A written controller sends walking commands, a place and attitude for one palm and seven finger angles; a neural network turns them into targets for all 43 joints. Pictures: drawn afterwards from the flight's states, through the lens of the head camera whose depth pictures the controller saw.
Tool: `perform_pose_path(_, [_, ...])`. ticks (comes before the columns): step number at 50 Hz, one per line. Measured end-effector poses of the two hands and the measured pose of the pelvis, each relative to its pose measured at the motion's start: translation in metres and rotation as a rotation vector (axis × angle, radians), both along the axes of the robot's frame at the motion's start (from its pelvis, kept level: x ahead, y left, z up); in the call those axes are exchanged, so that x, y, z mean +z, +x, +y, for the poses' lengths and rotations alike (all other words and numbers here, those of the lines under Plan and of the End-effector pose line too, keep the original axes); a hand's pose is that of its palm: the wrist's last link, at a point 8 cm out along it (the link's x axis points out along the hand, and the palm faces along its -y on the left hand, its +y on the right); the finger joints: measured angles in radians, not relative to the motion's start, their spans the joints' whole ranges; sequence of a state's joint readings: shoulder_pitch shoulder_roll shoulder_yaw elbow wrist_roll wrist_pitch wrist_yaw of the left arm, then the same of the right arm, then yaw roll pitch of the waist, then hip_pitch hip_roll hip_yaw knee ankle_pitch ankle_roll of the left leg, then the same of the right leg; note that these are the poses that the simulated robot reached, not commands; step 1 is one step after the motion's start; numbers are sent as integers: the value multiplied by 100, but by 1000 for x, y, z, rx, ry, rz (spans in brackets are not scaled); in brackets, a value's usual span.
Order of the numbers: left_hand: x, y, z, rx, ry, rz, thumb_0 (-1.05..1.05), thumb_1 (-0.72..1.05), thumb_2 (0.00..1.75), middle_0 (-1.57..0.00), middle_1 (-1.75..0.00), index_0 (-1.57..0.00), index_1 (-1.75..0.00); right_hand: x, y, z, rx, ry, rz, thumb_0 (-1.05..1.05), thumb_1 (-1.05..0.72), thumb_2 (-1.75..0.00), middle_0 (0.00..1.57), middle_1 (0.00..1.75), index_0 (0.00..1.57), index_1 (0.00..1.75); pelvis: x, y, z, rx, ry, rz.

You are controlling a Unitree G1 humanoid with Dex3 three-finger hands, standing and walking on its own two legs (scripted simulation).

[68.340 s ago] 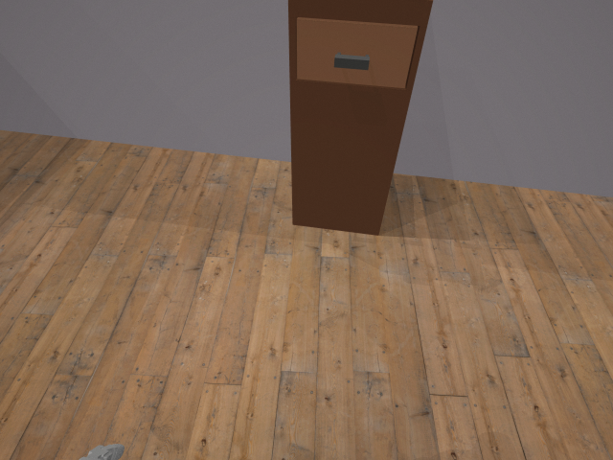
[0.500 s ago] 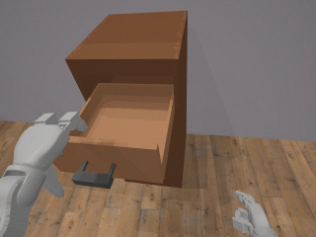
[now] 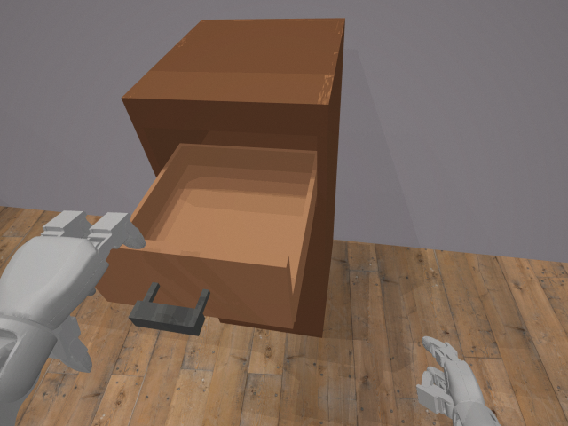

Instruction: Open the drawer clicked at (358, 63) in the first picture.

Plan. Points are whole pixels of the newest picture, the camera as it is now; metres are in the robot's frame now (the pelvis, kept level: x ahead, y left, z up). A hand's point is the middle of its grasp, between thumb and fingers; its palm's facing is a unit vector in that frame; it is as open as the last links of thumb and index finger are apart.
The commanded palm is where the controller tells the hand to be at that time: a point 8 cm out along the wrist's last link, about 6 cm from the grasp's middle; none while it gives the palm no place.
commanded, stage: draw the hand back to the body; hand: left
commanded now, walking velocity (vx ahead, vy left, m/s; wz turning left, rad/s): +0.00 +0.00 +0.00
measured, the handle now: (173, 304) +0.26 +0.23 +0.01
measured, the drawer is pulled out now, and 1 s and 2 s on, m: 0.30 0.30 0.30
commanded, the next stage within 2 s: step back with the hand held close in 0.98 s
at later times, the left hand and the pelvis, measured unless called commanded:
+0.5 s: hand (106, 248) +0.22 +0.23 +0.20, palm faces +0.38 -0.83 -0.41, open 11.1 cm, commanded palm +0.17 +0.27 +0.21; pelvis +0.02 +0.00 +0.01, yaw -2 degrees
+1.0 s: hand (101, 271) +0.20 +0.23 +0.19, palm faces +0.42 -0.82 -0.39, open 7.6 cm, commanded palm +0.15 +0.27 +0.20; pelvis +0.01 -0.01 +0.01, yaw -1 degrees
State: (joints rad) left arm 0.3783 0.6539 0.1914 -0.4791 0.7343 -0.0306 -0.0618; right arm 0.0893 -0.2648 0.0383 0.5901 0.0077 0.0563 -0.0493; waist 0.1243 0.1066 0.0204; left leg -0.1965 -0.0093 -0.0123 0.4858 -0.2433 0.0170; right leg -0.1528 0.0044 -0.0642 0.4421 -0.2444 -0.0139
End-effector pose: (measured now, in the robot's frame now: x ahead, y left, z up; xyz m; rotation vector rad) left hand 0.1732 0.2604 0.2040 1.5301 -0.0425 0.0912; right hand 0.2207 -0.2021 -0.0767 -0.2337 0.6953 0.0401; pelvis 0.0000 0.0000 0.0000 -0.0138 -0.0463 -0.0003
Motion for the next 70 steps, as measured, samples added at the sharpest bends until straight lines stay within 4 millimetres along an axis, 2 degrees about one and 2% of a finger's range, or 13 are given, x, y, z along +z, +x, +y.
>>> perform_pose_path(3, [9,1,8,-28,-480,-166,-1,-49,30,-32,-120,-33,-119,3,-3,3,-26,20,-45,2,-91,-90,20,30,20,30,1,0,2,-3,-3,-22])
perform_pose_path(5, [8,2,15,-16,-715,-273,-1,-47,31,-32,-118,-33,-118,5,-9,5,-48,31,-63,2,-91,-90,20,30,20,30,2,1,1,-10,-1,-27])
perform_pose_path(8, [2,4,21,0,-929,-388,-1,-41,33,-31,-115,-32,-114,7,-21,4,-68,21,-61,2,-91,-90,20,30,21,30,4,6,-1,-16,2,-28])
perform_pose_path(12, [-3,7,13,-18,-1060,-444,-1,-31,38,-30,-108,-30,-108,5,-33,-2,-79,-4,-47,2,-90,-90,20,30,21,30,5,14,0,-23,2,-33])
perform_pose_path(16, [3,10,4,-65,-1062,-431,-1,-20,43,-29,-100,-29,-100,2,-38,-11,-94,-21,-29,2,-90,-90,20,30,21,30,5,19,1,-24,2,-32])
perform_pose_path(22, [14,13,7,-74,-998,-419,-1,0,51,-28,-88,-28,-87,-1,-35,-18,-127,-13,-20,2,-90,-90,20,30,21,30,5,22,1,-29,3,-24])
perform_pose_path(36, [3,-3,7,18,-1012,-391,0,48,72,-24,-56,-25,-56,5,-15,-17,-110,9,-63,2,-91,-90,20,30,20,30,6,22,-5,-22,3,-21])
perform_pose_path(45, [6,-11,6,30,-1017,-420,0,76,84,-22,-38,-22,-37,7,-16,-15,-88,17,-73,2,-91,-90,20,30,21,30,6,16,-9,-15,4,-31])
perform_pose_path(55, [5,-15,2,17,-1020,-410,1,87,89,-21,-31,-22,-31,3,-33,-22,-109,13,-55,2,-90,-90,20,30,21,30,7,9,-12,-19,2,-39])
perform_pose_path(59, [9,-15,5,-6,-971,-408,1,88,89,-21,-31,-22,-30,3,-40,-27,-127,5,-34,2,-90,-90,20,30,21,30,6,4,-11,-12,-9,6])
perform_pose_path(65, [3,-10,7,-47,-941,-334,1,88,90,-21,-30,-21,-30,1,-53,-36,-179,-36,12,2,-90,-90,20,30,21,30,4,-5,0,-21,-10,63])
perform_pose_path(70, [-3,-14,15,-69,-918,-267,1,88,90,-21,-30,-22,-30,2,-66,-36,-230,-56,32,2,-91,-90,20,30,21,30,2,-12,11,-28,-3,79])
